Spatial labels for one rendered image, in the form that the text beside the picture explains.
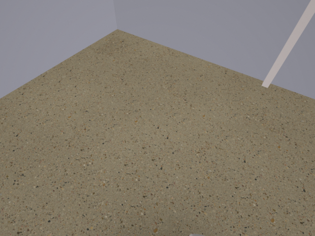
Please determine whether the panel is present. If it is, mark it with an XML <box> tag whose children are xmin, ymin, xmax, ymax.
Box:
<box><xmin>262</xmin><ymin>0</ymin><xmax>315</xmax><ymax>88</ymax></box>

